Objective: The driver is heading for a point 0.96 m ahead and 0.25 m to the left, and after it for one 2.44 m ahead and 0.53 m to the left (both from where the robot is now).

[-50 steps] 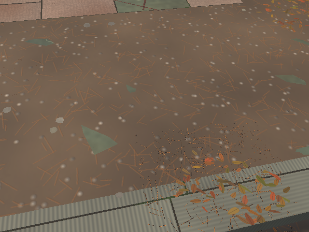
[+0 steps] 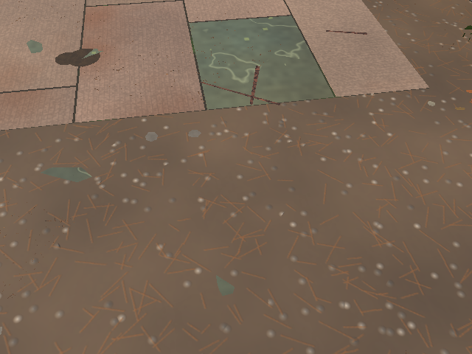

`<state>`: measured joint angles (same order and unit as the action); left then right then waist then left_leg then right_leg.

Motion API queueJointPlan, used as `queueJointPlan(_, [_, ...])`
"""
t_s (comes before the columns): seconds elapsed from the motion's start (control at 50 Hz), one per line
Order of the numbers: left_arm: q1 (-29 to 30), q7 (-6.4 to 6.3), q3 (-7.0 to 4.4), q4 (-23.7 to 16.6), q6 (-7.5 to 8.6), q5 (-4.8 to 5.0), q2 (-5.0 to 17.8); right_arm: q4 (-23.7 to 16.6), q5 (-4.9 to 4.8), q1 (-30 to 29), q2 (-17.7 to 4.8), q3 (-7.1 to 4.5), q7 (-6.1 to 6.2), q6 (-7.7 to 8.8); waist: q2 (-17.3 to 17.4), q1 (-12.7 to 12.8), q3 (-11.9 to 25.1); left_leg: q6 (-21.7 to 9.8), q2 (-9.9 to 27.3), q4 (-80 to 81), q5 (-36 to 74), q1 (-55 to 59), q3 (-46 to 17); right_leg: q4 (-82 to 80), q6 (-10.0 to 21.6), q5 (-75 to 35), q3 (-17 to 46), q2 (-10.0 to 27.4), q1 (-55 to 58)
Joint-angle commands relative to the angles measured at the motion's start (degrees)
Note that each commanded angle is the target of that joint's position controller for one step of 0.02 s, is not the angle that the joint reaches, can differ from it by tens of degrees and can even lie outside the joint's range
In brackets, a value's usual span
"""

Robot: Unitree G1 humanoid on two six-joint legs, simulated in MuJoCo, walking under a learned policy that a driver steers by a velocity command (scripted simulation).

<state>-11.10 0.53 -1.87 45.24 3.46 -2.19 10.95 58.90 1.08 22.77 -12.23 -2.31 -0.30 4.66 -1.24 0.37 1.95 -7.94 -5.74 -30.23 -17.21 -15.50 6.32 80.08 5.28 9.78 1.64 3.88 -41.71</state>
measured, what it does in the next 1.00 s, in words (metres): walks ahead, turning left: right foot, then left foot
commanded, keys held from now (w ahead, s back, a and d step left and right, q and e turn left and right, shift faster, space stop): w+q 0.88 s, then w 0.08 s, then w+e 0.04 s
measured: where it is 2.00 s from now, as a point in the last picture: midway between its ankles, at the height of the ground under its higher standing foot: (147, 237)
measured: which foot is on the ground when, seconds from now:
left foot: down 0.00-0.32, up 0.34-0.84, down 0.86-1.00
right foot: up 0.00-0.30, down 0.32-0.86, up 0.88-1.00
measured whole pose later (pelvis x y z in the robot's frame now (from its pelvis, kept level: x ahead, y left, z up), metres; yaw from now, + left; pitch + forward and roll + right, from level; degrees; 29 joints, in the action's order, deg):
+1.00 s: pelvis +0.51 +0.13 +0.00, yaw +33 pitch +1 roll +0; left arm -16.5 0.2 -2.3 43.7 2.9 -1.5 13.7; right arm 41.8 1.3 12.7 -14.6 -3.7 -0.6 1.3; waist -1.0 1.6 -2.8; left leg -7.0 -6.5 -28.4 -11.2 -18.4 3.3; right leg 69.8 -0.1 20.6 -1.8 5.2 -24.5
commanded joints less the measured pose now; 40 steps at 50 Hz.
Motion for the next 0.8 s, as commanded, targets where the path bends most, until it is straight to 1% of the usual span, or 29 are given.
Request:
queueJointPlan(0.02, [-2.02,0.71,-0.15,-2.51,-0.74,-0.51,2.66,-4.09,-0.69,-0.55,-3.6,-0.33,0.48,2.14,3.63,2.02,-3.55,-3.77,10.31,18.07,31.21,-0.67,-13.58,-12.71,-2.58,-4.88,-3.71,0.68,0.27])
queueJointPlan(0.08, [6.81,1.08,0.28,-5.2,-0.72,0.22,2.07,-4.87,-0.99,4.72,-5.11,-0.99,0.98,1.77,4.15,-1.72,-2.03,-2.11,10.22,18.18,36.46,8.45,-14.25,-26.95,-5.31,-8.59,-5.08,-1.16,0.03])
queueJointPlan(0.1, [9.05,1.05,0.51,-5.92,-0.91,0.56,1.73,-5.27,-1.0,6.07,-5.67,-1.24,1.15,1.43,4.73,-2.71,-2.04,-2.02,10.69,18.12,36.76,11.5,-15.09,-31.16,-6.14,-8.33,-5.04,-1.83,-0.4])
queueJointPlan(0.12, [11.66,1.06,0.62,-6.79,-1.06,0.68,1.69,-5.59,-1.01,7.43,-6.15,-1.51,1.25,1.07,5.25,-3.74,-2.17,-2.17,11.41,18.15,36.31,14.43,-16.15,-34.53,-6.67,-8.24,-4.96,-2.29,-1.09])
queueJointPlan(0.14, [13.8,0.96,0.7,-7.55,-1.11,0.85,1.92,-5.75,-1.05,8.61,-6.4,-1.67,1.34,0.77,6.01,-4.52,-2.17,-2.42,12.06,17.86,36.38,17.18,-17.14,-37.2,-6.84,-7.96,-4.87,-2.7,-1.51])
queueJointPlan(0.2, [18.32,0.8,0.66,-9.59,-0.51,1.12,3.59,-6.49,-0.39,10.49,-6.91,-2.11,1.54,0.42,6.5,-5.77,-2.72,-3.66,13.93,14.96,37.88,23.22,-19.81,-43.24,-5.84,-6.51,-4.15,-3.6,-1.36])
queueJointPlan(0.22, [18.66,0.81,0.59,-10.1,-0.09,1.22,4.22,-6.85,-0.16,10.15,-7.33,-2.36,1.65,0.39,6.69,-5.44,-2.98,-3.89,14.52,13.77,39.41,24.0,-20.53,-44.95,-5.06,-5.92,-3.64,-3.75,-0.14])
queueJointPlan(0.24, [17.49,0.75,0.46,-10.15,0.37,1.33,4.83,-7.42,0.04,8.91,-7.84,-2.6,1.73,0.44,6.88,-4.4,-3.07,-3.51,14.62,12.22,42.22,23.48,-20.66,-47.16,-4.11,-5.08,-3.37,-4.19,3.13])
queueJointPlan(0.26, [13.69,0.46,0.15,-9.26,0.79,1.4,5.56,-8.37,0.02,6.41,-8.51,-2.84,1.66,0.54,7.0,-2.14,-2.15,-2.36,13.95,9.23,48.17,21.04,-19.78,-49.69,-2.87,-3.11,-3.58,-5.43,10.24])
queueJointPlan(0.28, [8.17,-0.08,-0.51,-7.66,1.22,1.29,6.99,-9.0,-0.04,5.02,-9.16,-3.07,1.34,0.75,6.88,0.0,0.27,-1.3,13.12,3.99,53.52,18.66,-19.58,-51.19,-1.7,-1.57,-4.09,-7.14,19.05])
queueJointPlan(0.3, [-0.11,-0.85,-1.32,-5.34,1.91,1.14,8.54,-9.56,-0.59,3.6,-9.04,-3.1,0.93,0.99,5.14,3.75,4.57,-0.17,11.43,-4.77,52.49,14.65,-18.49,-54.12,-0.13,-5.31,-3.57,-6.28,31.18])
queueJointPlan(0.32, [-8.98,-1.85,-2.37,-4.37,2.44,-0.33,11.78,-11.49,-1.21,2.57,-7.41,-2.72,0.56,1.21,2.4,7.36,11.0,0.46,8.91,-17.65,37.13,5.13,-17.6,-54.24,2.26,0.68,4.99,3.12,45.54])
queueJointPlan(0.34, [-11.24,-2.22,-3.58,-5.33,2.2,-2.43,16.88,-13.79,-3.66,8.73,-0.91,-1.52,0.69,0.77,-10.25,4.18,19.15,2.93,0.07,-37.06,-3.74,-13.6,-11.69,-55.16,9.15,0.03,30.12,21.52,62.16])
queueJointPlan(0.36, [-7.9,-1.76,-3.42,-6.12,1.24,-0.91,13.59,-13.71,-1.76,9.09,-6.78,-2.49,1.18,0.06,-9.19,2.71,19.27,2.53,1.16,-44.96,-12.01,-19.34,-11.84,-61.58,11.76,5.22,41.95,22.46,57.75])
queueJointPlan(0.38, [-2.98,-1.63,-2.31,-6.81,1.02,-0.19,8.72,-13.55,-0.75,5.2,-7.37,-2.9,1.12,-0.63,-2.66,0.89,8.58,2.94,4.38,-45.92,-6.07,-21.15,-12.12,-63.31,10.16,8.32,32.25,19.81,48.09])
queueJointPlan(0.4, [-1.47,-1.35,-1.59,-6.36,1.38,0.21,5.82,-14.2,-0.29,1.46,-6.68,-2.73,0.64,-0.92,1.43,0.78,3.03,3.31,6.19,-43.42,-2.52,-20.54,-11.94,-65.13,8.17,5.49,23.61,16.67,41.1])
queueJointPlan(0.42, [-1.68,-1.34,-1.36,-5.58,1.82,0.2,5.23,-14.76,-0.03,-0.07,-5.95,-2.77,0.1,-1.4,0.44,-0.05,0.03,3.63,7.51,-41.28,-1.08,-19.61,-11.7,-66.75,6.05,1.59,17.22,14.0,36.84])
queueJointPlan(0.44, [-2.55,-1.52,-1.25,-4.56,2.29,0.5,5.04,-15.19,0.77,-0.35,-5.38,-2.71,-0.51,-2.26,-1.66,-1.0,-1.46,4.12,8.38,-39.88,-0.72,-18.49,-11.29,-68.11,4.75,-1.55,12.6,12.06,33.79])
queueJointPlan(0.48, [-4.42,-1.13,-1.46,-3.45,3.44,1.08,5.61,-15.86,1.09,-0.19,-4.27,-2.53,-1.42,-3.65,-3.37,-1.88,-1.48,4.68,8.84,-38.85,0.54,-18.01,-10.5,-69.6,3.82,-7.12,7.32,10.92,32.25])
queueJointPlan(0.5, [-5.19,-0.96,-1.64,-2.98,3.89,1.35,6.12,-16.7,1.16,-1.66,-4.1,-2.5,-1.75,-4.02,-3.56,-2.0,-1.9,4.88,9.15,-38.48,1.68,-19.61,-10.23,-70.23,3.83,-9.51,5.12,10.85,32.47])
queueJointPlan(0.54, [-6.5,-0.74,-2.02,-2.32,4.14,1.35,7.09,-18.49,1.33,-5.56,-4.12,-2.37,-2.3,-4.34,-3.26,-1.63,-2.84,5.35,9.86,-36.96,5.33,-23.43,-9.71,-71.18,3.86,-12.74,1.1,10.67,33.45])
queueJointPlan(0.58, [-8.08,-0.58,-2.14,-1.37,4.03,1.13,7.45,-20.11,1.33,-9.78,-4.18,-2.18,-2.71,-4.37,-3.33,-0.95,-4.21,5.77,10.2,-32.97,9.41,-26.21,-8.93,-71.51,3.6,-15.53,-2.9,9.73,34.4])
queueJointPlan(0.64, [-9.12,-0.54,-2.28,-0.6,3.68,0.99,8.02,-22.07,0.95,-15.7,-3.24,-1.36,-3.42,-4.08,-3.27,0.36,-5.27,5.7,9.89,-21.33,15.8,-24.03,-6.0,-71.18,2.37,-18.2,-8.4,8.1,34.78])
queueJointPlan(0.68, [-11.1,-0.91,-2.53,0.15,3.44,1.16,9.17,-23.7,0.95,-20.16,-2.85,-0.86,-3.95,-3.88,-3.09,1.88,-5.94,4.78,9.66,-14.67,17.3,-22.39,-3.31,-71.31,2.0,-19.26,-10.07,9.15,36.86])
queueJointPlan(0.72, [-13.0,-1.3,-2.79,1.03,2.89,1.25,10.18,-25.05,1.0,-23.05,-3.24,-0.78,-4.23,-3.79,-2.88,2.71,-6.75,3.55,9.29,-10.51,15.43,-22.05,-1.53,-70.44,1.59,-21.71,-11.35,10.54,40.85])
queueJointPlan(0.74, [-13.7,-1.54,-2.88,1.47,2.48,1.21,10.58,-25.57,1.11,-23.89,-3.48,-0.82,-4.25,-3.78,-2.85,2.85,-6.87,2.79,8.75,-8.8,13.61,-21.66,-0.68,-69.26,1.35,-24.46,-12.13,11.03,42.99])
queueJointPlan(0.76, [-14.08,-1.78,-2.95,1.8,2.02,1.12,11.07,-25.92,1.26,-23.97,-3.72,-0.91,-4.13,-3.83,-3.01,2.63,-6.5,1.89,7.6,-7.28,11.17,-20.29,0.4,-67.04,1.02,-30.24,-13.23,11.34,44.9])
queueJointPlan(0.78, [-14.18,-2.02,-3.06,2.07,1.59,1.07,11.81,-26.02,1.42,-23.26,-4.1,-1.15,-3.9,-3.91,-3.68,2.02,-5.57,0.85,5.84,-6.25,8.2,-17.87,1.58,-63.73,0.67,-38.99,-14.33,11.57,46.4])
queueJointPlan(0.8, [-14.38,-2.28,-3.29,2.36,1.08,1.01,12.91,-25.86,1.59,-21.51,-4.64,-1.47,-3.57,-3.97,-4.78,0.96,-3.8,-0.39,3.74,-5.69,4.74,-14.65,2.56,-59.02,0.46,-48.0,-15.22,11.88,47.82])
Keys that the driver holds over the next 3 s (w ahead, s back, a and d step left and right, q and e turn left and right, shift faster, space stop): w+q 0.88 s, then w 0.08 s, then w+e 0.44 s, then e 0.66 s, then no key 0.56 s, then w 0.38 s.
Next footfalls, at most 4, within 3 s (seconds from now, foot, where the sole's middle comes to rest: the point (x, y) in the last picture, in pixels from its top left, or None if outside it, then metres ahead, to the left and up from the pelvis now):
0.32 right None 0.36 -0.08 -0.77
0.86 left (168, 342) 0.55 0.21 -0.77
1.42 right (174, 239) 0.90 0.23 -0.77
2.00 left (119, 224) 0.96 0.42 -0.77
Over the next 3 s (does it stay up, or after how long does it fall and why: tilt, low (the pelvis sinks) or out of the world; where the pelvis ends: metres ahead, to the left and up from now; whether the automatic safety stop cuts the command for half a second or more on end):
stays up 0.96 0.34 0.02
